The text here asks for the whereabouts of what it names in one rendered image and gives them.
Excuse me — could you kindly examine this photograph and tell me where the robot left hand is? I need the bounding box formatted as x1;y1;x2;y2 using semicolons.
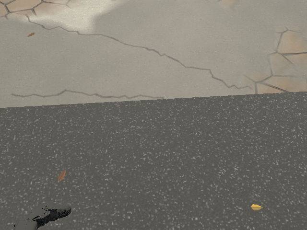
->
13;204;71;230

